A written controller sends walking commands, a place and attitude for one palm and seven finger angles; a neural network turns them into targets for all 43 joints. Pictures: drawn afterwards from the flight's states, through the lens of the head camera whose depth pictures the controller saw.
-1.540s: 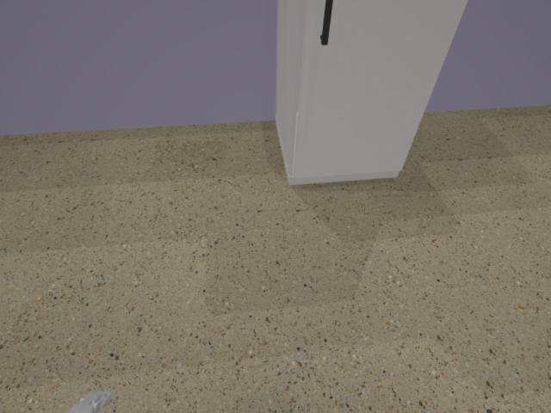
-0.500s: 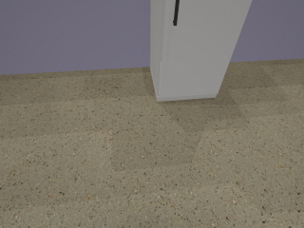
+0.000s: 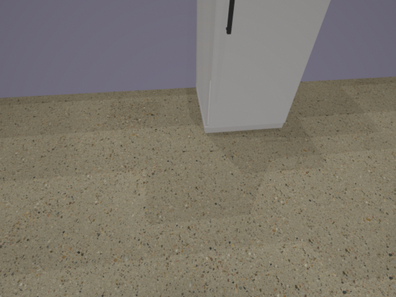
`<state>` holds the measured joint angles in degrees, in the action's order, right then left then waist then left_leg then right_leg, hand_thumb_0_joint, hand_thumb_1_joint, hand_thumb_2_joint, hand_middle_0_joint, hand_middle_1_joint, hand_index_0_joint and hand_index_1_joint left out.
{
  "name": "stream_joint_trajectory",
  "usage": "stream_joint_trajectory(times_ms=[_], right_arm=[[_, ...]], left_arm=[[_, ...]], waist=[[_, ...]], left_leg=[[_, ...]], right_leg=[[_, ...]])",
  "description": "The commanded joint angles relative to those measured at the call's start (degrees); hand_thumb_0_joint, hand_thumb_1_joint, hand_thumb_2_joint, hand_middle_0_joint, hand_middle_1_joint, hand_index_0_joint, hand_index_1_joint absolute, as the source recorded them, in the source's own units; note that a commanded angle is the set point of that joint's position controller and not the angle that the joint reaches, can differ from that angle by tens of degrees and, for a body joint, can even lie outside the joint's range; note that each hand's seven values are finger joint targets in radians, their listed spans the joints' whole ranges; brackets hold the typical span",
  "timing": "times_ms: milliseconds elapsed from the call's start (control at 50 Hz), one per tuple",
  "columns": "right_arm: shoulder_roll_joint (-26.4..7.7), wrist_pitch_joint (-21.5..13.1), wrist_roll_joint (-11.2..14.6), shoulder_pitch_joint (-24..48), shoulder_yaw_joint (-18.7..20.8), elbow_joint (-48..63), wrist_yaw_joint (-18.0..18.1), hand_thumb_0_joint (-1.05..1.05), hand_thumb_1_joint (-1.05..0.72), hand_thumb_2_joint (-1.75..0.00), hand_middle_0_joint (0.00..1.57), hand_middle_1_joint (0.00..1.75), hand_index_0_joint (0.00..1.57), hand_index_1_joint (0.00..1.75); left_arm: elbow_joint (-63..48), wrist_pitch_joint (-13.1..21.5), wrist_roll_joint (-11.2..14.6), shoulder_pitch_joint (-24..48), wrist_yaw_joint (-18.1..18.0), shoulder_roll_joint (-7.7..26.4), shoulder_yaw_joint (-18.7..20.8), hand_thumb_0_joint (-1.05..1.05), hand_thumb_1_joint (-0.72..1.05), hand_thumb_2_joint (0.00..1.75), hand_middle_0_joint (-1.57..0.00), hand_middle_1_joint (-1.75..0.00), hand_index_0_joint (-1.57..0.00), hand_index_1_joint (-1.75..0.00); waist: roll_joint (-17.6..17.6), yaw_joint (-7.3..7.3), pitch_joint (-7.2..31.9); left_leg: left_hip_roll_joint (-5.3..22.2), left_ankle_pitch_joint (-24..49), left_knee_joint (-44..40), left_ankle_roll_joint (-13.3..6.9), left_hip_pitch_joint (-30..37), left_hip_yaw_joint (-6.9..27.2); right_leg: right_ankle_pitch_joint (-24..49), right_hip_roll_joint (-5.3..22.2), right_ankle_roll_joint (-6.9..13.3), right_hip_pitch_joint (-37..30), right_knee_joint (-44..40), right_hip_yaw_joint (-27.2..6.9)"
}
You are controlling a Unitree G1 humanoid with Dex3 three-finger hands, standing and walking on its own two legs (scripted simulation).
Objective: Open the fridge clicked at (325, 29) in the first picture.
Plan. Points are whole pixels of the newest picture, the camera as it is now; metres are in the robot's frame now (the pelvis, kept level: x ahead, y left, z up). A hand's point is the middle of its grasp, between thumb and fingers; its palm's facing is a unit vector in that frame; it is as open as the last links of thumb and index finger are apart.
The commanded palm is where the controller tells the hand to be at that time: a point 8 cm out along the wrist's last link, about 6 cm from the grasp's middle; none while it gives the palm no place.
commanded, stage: look at it before walking up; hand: left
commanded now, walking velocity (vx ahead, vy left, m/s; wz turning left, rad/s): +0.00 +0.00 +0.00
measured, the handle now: out of the picture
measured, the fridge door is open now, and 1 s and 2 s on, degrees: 0 0 0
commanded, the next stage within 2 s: walk to a spot facing it in 0.10 s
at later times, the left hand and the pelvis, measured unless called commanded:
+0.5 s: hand out of the picture +0.06 +0.20 -0.18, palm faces -0.12 -0.96 -0.25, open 7.4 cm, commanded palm none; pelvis +0.03 -0.02 -0.01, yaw -8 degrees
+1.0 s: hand (147, 285) +0.19 +0.14 -0.17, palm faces -0.24 -0.95 -0.20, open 7.4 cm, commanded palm none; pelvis +0.18 -0.05 -0.01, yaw -21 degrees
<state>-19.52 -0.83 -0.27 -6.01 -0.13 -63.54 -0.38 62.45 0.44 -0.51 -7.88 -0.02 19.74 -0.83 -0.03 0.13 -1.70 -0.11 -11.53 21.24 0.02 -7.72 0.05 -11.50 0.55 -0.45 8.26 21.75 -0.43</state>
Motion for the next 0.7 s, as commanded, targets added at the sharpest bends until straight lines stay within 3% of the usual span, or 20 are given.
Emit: stream_joint_trajectory(times_ms=[0,180,240,300,340,380,400,440,460,480,500,520,540,560,580,600,620,640,680], right_arm=[[-12.05,-1.28,-0.12,2.59,2.14,3.36,1.04,0.0,-0.9,-0.9,0.2,0.3,0.2,0.3],[-12.0,-1.21,-0.08,2.66,2.08,3.3,1.07,0.0,-0.9,-0.9,0.2,0.3,0.2,0.3],[-5.3,-0.14,-0.6,-1.83,0.79,2.03,0.98,0.0,-0.9,-0.9,0.2,0.3,0.2,0.3],[-6.18,0.49,-0.97,-3.2,1.73,3.04,0.98,0.0,-0.9,-0.9,0.2,0.3,0.2,0.3],[-7.77,0.55,-1.01,-4.86,2.72,4.03,1.1,0.0,-0.9,-0.9,0.2,0.3,0.2,0.3],[-9.89,-0.02,-0.79,-7.12,4.01,4.82,1.35,0.0,-0.9,-0.9,0.2,0.3,0.2,0.3],[-9.86,-0.6,-0.7,-8.19,4.47,5.04,1.44,0.0,-0.9,-0.9,0.2,0.3,0.2,0.3],[-8.57,-1.41,-0.78,-10.03,4.66,5.12,1.52,0.0,-0.9,-0.9,0.2,0.3,0.2,0.3],[-7.92,-1.51,-1.04,-9.34,4.69,5.22,1.57,0.0,-0.9,-0.9,0.2,0.3,0.2,0.3],[-7.12,-1.58,-1.15,-8.08,4.62,5.56,1.6,0.0,-0.9,-0.9,0.2,0.3,0.2,0.3],[-6.76,-1.54,-1.19,-6.21,4.55,5.92,1.62,0.0,-0.9,-0.9,0.2,0.3,0.2,0.3],[-5.87,-1.46,-1.02,-4.99,4.48,6.41,1.47,0.0,-0.9,-0.9,0.2,0.3,0.2,0.3],[-2.65,-1.34,-0.38,-3.8,3.78,8.03,0.98,0.0,-0.9,-0.9,0.2,0.3,0.2,0.3],[0.86,-1.7,-0.46,-0.74,2.77,11.64,0.48,0.0,-0.9,-0.9,0.2,0.3,0.2,0.3],[-1.31,-2.01,-0.72,0.75,3.33,12.29,0.56,0.0,-0.9,-0.9,0.2,0.3,0.2,0.3],[-1.37,-2.23,-0.51,0.85,3.86,11.44,0.43,0.0,-0.9,-0.9,0.2,0.3,0.2,0.3],[-0.31,-2.2,-0.66,1.25,3.85,11.13,0.25,0.0,-0.9,-0.9,0.2,0.3,0.2,0.3],[-0.15,-2.06,-0.93,0.45,4.01,10.46,0.08,0.0,-0.9,-0.9,0.2,0.3,0.2,0.3],[1.71,-1.49,-1.21,-2.12,4.0,9.72,-0.08,0.0,-0.9,-0.9,0.2,0.3,0.2,0.3]], left_arm=[[-3.67,1.16,-0.19,2.1,-0.62,11.68,2.66,0.0,0.9,0.9,-0.2,-0.3,-0.2,-0.3],[-3.68,1.21,-0.21,2.09,-0.61,11.76,2.72,0.0,0.9,0.9,-0.2,-0.3,-0.2,-0.3],[-2.48,-0.37,-0.25,-2.14,-0.62,5.26,1.69,0.0,0.9,0.9,-0.2,-0.3,-0.2,-0.3],[-4.09,-1.47,-0.66,-3.23,0.37,5.48,2.48,0.0,0.9,0.9,-0.2,-0.3,-0.2,-0.3],[-5.65,-1.67,-0.83,-3.97,0.93,5.11,3.15,0.0,0.9,0.9,-0.2,-0.3,-0.2,-0.3],[-7.46,-1.29,-0.76,-4.15,1.48,2.87,3.45,0.0,0.9,0.9,-0.2,-0.3,-0.2,-0.3],[-8.66,-1.06,-0.77,-2.6,1.69,1.84,3.7,0.0,0.9,0.9,-0.2,-0.3,-0.2,-0.3],[-10.56,-0.48,-0.77,-0.62,2.12,1.11,3.98,0.0,0.9,0.9,-0.2,-0.3,-0.2,-0.3],[-10.55,-0.22,-0.7,-1.47,2.28,-0.3,4.19,0.0,0.9,0.9,-0.2,-0.3,-0.2,-0.3],[-10.08,-0.07,-0.65,-3.65,2.43,-1.09,4.37,0.0,0.9,0.9,-0.2,-0.3,-0.2,-0.3],[-8.63,0.05,-0.71,-8.4,2.61,-1.85,4.5,0.0,0.9,0.9,-0.2,-0.3,-0.2,-0.3],[-6.31,0.26,-0.9,-15.06,2.52,-1.58,4.93,0.0,0.9,0.9,-0.2,-0.3,-0.2,-0.3],[-4.24,1.03,-1.29,-22.86,1.75,3.9,6.03,0.0,0.9,0.9,-0.2,-0.3,-0.2,-0.3],[-3.59,1.7,-0.81,-27.21,0.69,8.95,7.02,0.0,0.9,0.9,-0.2,-0.3,-0.2,-0.3],[-4.12,1.77,-0.09,-26.71,-0.27,7.86,7.0,0.0,0.9,0.9,-0.2,-0.3,-0.2,-0.3],[-5.01,2.02,0.0,-22.68,-0.27,5.51,6.56,0.0,0.9,0.9,-0.2,-0.3,-0.2,-0.3],[-5.83,2.11,-0.18,-20.04,-0.12,4.1,6.12,0.0,0.9,0.9,-0.2,-0.3,-0.2,-0.3],[-6.64,2.39,-0.41,-17.55,-0.3,2.51,5.89,0.0,0.9,0.9,-0.2,-0.3,-0.2,-0.3],[-6.86,3.09,-0.67,-16.96,-0.3,0.7,5.4,0.0,0.9,0.9,-0.2,-0.3,-0.2,-0.3]], waist=[[0.33,0.02,3.43],[0.86,0.02,3.26],[0.35,-0.04,3.88],[-0.07,-0.07,-1.95],[-2.49,-0.53,-4.29],[-9.07,-1.37,-5.08],[-10.1,-1.99,-4.56],[-7.94,-2.61,-3.83],[-7.82,-1.67,-3.92],[-7.65,-0.43,-3.5],[-6.64,1.95,-1.76],[-3.45,4.94,0.36],[12.53,8.37,2.64],[23.98,8.87,0.76],[15.28,8.14,0.57],[9.84,6.37,-2.81],[7.45,5.11,-4.39],[2.77,3.65,-4.65],[2.39,1.6,-3.99]], left_leg=[[6.94,8.02,-3.87,-1.57,0.92,5.85],[6.93,8.05,-4.1,-1.53,1.2,5.82],[6.88,-0.26,-1.53,-0.36,2.16,2.99],[7.64,-15.7,-2.38,-1.14,-1.6,3.21],[10.05,-22.9,-4.22,-2.66,-1.65,5.93],[17.24,-25.06,-8.91,-6.72,0.94,12.62],[20.71,-19.44,-10.15,-9.27,3.81,14.07],[22.67,-6.83,-7.51,-10.9,7.31,11.72],[22.25,-1.85,-5.64,-10.09,6.16,8.21],[21.06,0.94,-3.12,-8.49,2.75,4.44],[18.49,1.01,1.88,-6.17,-0.46,-0.36],[15.19,-2.79,11.31,-3.78,-7.32,-4.46],[8.96,-10.95,28.82,-0.31,-19.37,-10.25],[2.4,-23.32,44.77,2.0,-33.54,-9.22],[4.97,-19.63,47.4,0.99,-34.91,-1.91],[7.29,-13.49,47.4,0.56,-34.39,-1.02],[7.93,-11.15,48.1,1.07,-33.35,-0.97],[8.56,-8.73,47.31,1.58,-31.78,-0.51],[8.43,-4.7,44.88,2.67,-30.19,-1.12]], right_leg=[[7.21,6.31,1.92,-0.29,-3.65,-5.4],[7.43,6.41,1.96,-0.54,-4.18,-5.5],[-0.76,5.27,1.53,1.6,-2.84,-6.58],[-14.42,3.15,2.32,8.47,-1.75,-8.2],[-17.76,0.79,2.47,13.73,2.94,-7.05],[-13.66,-2.66,1.44,19.12,16.1,-0.8],[-15.46,-1.13,0.87,22.62,22.61,1.06],[-18.29,1.94,0.65,25.53,24.8,0.34],[-18.21,2.82,0.7,23.31,23.34,1.18],[-16.63,3.05,0.92,17.8,19.92,2.09],[-12.12,1.83,1.07,10.39,14.9,4.4],[-4.69,-0.24,1.4,-0.71,9.2,6.14],[-8.78,7.17,4.11,-10.84,-0.72,-7.44],[-6.33,20.59,9.74,-12.33,-10.2,-34.4],[-5.33,21.05,12.69,-12.31,-10.49,-34.81],[-7.91,18.75,12.94,-7.38,-10.45,-30.33],[-10.88,17.83,13.22,-2.72,-10.9,-29.72],[-9.52,17.05,13.36,-0.6,-10.74,-27.09],[-0.41,14.29,11.87,1.1,-10.29,-20.91]])
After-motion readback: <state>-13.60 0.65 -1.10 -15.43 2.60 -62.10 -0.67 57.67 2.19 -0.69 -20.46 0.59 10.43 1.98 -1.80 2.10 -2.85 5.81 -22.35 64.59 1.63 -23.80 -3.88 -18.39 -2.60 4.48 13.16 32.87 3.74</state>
